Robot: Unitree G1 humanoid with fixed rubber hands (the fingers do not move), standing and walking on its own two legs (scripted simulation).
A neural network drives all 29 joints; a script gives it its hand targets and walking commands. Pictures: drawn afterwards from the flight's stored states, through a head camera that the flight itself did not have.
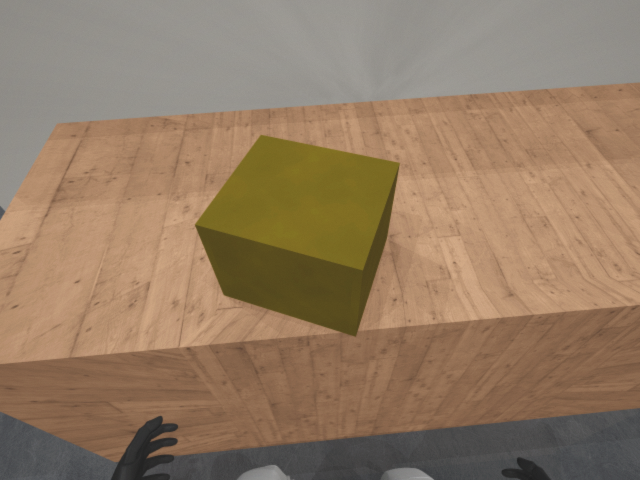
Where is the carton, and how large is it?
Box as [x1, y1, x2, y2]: [195, 135, 399, 336]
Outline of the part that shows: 260,135 195,224 223,294 355,336 386,239 399,163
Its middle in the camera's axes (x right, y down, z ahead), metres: -0.02 -0.01 +0.60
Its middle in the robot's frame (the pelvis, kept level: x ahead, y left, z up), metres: +0.45 +0.03 +0.01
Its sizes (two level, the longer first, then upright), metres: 0.223 0.200 0.174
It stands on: a pedestal, 0.69 m high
